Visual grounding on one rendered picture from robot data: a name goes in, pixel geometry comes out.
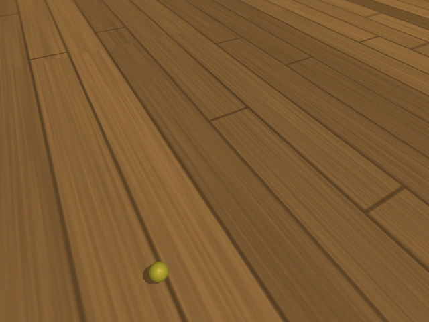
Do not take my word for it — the ball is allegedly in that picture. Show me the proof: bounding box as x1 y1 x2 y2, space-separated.
149 261 169 282

